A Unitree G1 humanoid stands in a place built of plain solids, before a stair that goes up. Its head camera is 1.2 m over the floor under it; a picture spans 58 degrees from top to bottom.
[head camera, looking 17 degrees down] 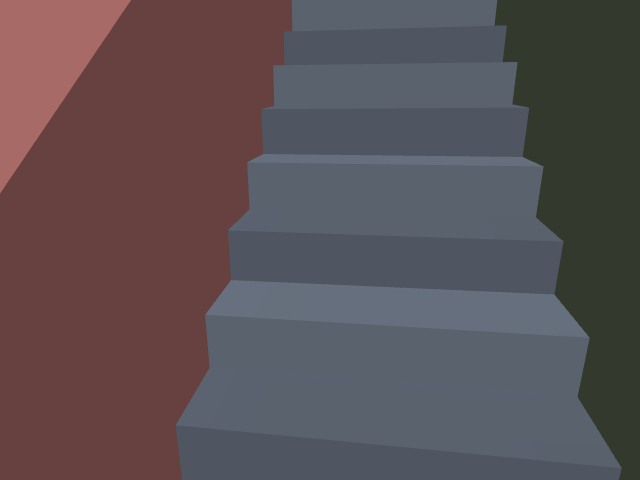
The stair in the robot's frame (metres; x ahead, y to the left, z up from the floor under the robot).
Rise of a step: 0.20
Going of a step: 0.25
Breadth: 1.31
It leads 7 degrees to the right of straight ahead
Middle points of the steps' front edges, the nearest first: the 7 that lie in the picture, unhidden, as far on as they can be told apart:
0.89 -0.16 0.38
1.14 -0.19 0.59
1.39 -0.23 0.79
1.66 -0.26 0.99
1.90 -0.29 1.20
2.14 -0.33 1.39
2.40 -0.36 1.58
